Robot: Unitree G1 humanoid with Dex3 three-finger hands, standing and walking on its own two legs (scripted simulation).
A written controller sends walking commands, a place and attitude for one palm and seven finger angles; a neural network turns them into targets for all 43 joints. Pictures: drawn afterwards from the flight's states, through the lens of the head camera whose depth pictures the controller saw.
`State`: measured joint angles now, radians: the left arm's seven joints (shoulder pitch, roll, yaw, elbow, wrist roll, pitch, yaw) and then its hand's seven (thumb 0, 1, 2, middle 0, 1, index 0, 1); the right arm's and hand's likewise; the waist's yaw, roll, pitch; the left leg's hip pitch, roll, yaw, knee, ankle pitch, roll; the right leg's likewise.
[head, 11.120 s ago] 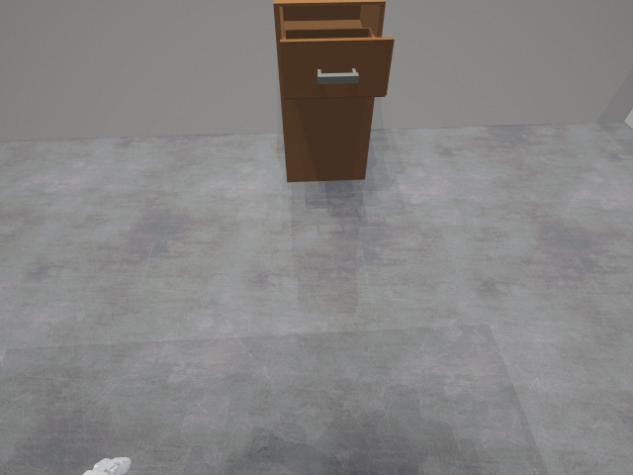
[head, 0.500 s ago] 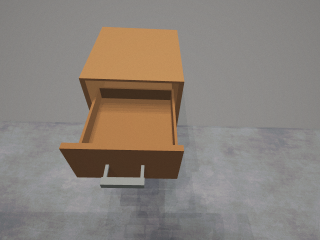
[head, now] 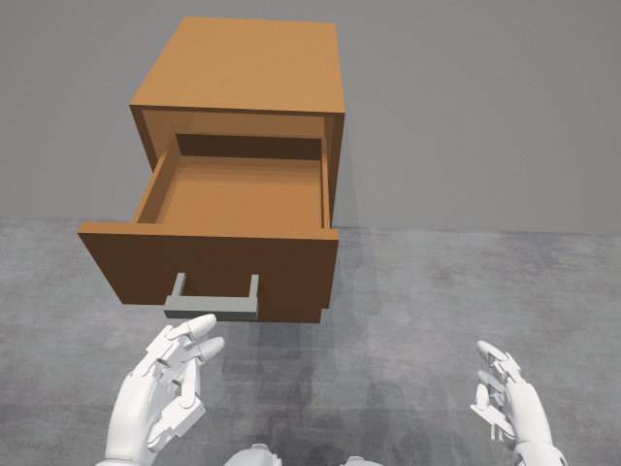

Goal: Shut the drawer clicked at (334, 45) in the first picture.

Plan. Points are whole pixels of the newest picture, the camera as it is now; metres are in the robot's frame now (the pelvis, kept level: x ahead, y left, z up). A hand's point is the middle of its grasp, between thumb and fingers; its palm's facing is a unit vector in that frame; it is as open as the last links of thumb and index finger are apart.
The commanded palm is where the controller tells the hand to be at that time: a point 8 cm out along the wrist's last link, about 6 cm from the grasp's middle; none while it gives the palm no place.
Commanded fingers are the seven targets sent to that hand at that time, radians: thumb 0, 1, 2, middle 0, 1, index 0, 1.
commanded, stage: raise the hand and make a fist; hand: left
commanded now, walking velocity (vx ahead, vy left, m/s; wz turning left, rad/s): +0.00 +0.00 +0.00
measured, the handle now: (215, 294) +0.35 +0.15 +0.01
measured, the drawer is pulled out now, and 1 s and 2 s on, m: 0.30 0.30 0.30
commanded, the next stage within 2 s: bring the fist close to the handle in 1.52 s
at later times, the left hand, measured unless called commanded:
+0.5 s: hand (189, 402) +0.19 +0.14 +0.06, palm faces +0.06 -1.00 -0.04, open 3.7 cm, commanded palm +0.13 +0.19 +0.07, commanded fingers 0.00 0.90 0.90 -1.10 -1.27 -1.10 -1.27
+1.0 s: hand (194, 407) +0.17 +0.12 +0.10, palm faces +0.03 -1.00 +0.04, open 3.2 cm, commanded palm +0.13 +0.17 +0.10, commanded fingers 0.00 0.90 0.90 -1.40 -1.60 -1.40 -1.60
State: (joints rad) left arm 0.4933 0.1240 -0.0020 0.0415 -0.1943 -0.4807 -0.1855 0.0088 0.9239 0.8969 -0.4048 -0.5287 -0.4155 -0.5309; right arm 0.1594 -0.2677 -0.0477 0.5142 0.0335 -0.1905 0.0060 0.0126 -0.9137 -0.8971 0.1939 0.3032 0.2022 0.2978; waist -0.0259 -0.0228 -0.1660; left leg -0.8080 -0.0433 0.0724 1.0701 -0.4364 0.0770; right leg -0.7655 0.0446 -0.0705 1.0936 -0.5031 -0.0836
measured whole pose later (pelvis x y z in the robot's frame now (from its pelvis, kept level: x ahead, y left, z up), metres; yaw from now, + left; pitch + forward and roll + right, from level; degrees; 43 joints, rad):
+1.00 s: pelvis +0.03 +0.00 +0.01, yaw +1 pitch +12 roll -2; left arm 0.82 0.13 -0.13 -0.39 -0.15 -0.38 -0.08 0.02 0.90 0.90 -1.35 -1.56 -1.36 -1.56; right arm 0.22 -0.20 0.03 0.38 0.04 -0.10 -0.01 0.01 -0.91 -0.90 0.20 0.30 0.20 0.30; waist 0.01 0.05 -0.17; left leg -0.79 -0.04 0.02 1.06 -0.48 0.07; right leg -0.71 0.06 -0.11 1.02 -0.52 -0.08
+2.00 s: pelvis +0.03 +0.01 -0.01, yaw +1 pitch +14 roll -2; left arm 0.73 0.13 -0.15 -0.33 -0.10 -0.38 0.00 0.02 0.90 0.90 -1.39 -1.60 -1.40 -1.60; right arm 0.25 -0.22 0.03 0.38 0.03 -0.07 0.01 0.01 -0.91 -0.90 0.20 0.30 0.20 0.30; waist 0.00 0.04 -0.19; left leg -0.87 -0.04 0.03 1.14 -0.51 0.08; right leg -0.79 0.06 -0.11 1.10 -0.56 -0.08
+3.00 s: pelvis +0.04 +0.00 -0.03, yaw +0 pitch +21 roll -2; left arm 0.50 0.11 -0.14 -0.09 -0.08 -0.49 0.05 0.02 0.91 0.90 -1.39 -1.60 -1.40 -1.60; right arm 0.22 -0.23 0.02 0.45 0.00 -0.04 0.03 0.01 -0.91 -0.90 0.20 0.30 0.20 0.30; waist -0.02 0.04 -0.21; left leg -1.06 -0.03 0.03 1.26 -0.56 0.07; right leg -0.98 0.06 -0.12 1.23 -0.61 -0.09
